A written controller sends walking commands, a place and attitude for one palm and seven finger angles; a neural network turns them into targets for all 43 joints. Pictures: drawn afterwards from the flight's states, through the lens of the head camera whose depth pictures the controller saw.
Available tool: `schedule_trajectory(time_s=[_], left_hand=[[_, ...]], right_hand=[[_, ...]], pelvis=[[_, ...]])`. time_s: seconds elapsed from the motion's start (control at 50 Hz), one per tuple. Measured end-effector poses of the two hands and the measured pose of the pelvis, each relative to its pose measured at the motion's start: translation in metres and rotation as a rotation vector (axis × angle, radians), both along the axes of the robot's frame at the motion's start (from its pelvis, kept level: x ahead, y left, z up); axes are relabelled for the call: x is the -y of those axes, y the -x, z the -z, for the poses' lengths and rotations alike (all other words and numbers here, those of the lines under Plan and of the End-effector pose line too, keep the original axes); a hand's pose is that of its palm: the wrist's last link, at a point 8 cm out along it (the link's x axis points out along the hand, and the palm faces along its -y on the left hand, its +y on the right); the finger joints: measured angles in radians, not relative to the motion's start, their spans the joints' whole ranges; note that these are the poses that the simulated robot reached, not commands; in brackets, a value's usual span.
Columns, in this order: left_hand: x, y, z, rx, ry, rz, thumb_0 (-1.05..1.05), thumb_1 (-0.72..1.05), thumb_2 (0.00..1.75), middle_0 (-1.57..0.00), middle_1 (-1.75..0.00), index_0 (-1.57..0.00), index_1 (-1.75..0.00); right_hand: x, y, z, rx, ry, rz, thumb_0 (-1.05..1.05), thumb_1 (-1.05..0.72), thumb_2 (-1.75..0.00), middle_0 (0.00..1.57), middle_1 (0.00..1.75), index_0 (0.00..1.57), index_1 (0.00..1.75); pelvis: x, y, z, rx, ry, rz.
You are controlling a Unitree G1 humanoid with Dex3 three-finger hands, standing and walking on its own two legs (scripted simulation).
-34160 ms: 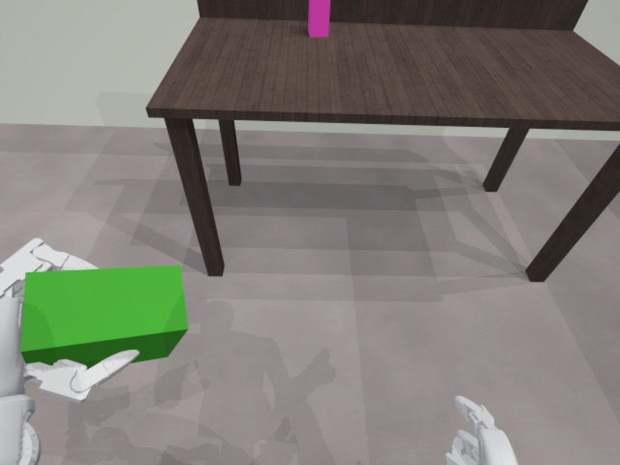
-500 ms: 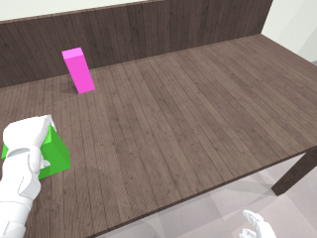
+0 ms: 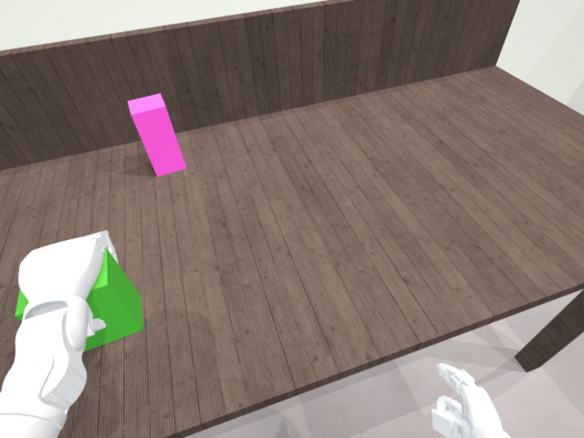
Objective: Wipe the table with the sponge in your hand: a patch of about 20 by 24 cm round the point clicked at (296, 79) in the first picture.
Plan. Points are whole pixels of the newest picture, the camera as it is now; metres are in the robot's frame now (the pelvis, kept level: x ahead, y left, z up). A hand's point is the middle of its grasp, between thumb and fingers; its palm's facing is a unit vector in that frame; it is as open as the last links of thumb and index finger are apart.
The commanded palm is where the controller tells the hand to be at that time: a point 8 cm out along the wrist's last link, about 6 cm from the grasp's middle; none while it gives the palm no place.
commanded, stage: wipe back along the first lane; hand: left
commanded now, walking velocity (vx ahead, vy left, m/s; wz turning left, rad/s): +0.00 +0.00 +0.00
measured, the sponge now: (94, 311) +0.26 +0.33 +0.02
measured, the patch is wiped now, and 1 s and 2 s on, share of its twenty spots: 0.95 0.95 0.95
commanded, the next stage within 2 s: lift the sponge slowly off the table in 0.60 s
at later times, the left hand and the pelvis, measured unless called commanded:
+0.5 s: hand (73, 331) +0.21 +0.30 +0.08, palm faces +0.04 -0.06 -1.00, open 10.3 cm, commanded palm +0.16 +0.29 +0.11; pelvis -0.01 -0.01 +0.00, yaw -1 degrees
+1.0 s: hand (74, 350) +0.18 +0.29 +0.08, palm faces +0.05 -0.08 -1.00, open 10.3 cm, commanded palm +0.15 +0.27 +0.13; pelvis -0.02 +0.00 +0.00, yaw -1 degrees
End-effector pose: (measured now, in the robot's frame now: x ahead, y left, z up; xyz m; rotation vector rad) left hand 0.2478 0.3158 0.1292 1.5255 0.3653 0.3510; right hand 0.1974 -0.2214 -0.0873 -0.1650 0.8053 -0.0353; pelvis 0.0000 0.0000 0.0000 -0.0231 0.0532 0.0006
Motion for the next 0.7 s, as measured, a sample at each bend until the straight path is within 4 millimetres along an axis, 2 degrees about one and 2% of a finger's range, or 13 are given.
schedule_trajectory(time_s=[0.16,0.4,0.7], left_hand=[[0.009,0.023,-0.001,0.025,0.017,0.009,0.01,-0.49,1.06,-0.70,-1.36,-0.69,-1.32],[0.016,0.051,-0.003,0.038,0.038,-0.005,0.01,-0.48,1.06,-0.70,-1.37,-0.69,-1.33],[0.023,0.076,-0.001,0.056,0.047,0.002,0.02,-0.48,1.06,-0.70,-1.37,-0.68,-1.33]], right_hand=[[0.005,-0.002,0.000,0.007,-0.005,-0.007,0.02,-0.91,-0.90,0.20,0.30,0.23,0.31],[0.005,-0.001,-0.001,0.025,-0.002,-0.008,0.02,-0.91,-0.90,0.20,0.30,0.22,0.31],[0.002,0.003,-0.007,0.066,-0.005,-0.003,0.02,-0.91,-0.90,0.20,0.30,0.20,0.29]], pelvis=[[0.003,-0.004,0.001,0.009,-0.002,0.010],[0.006,0.002,0.002,0.031,-0.002,0.013],[0.005,0.012,0.002,0.051,-0.001,0.017]])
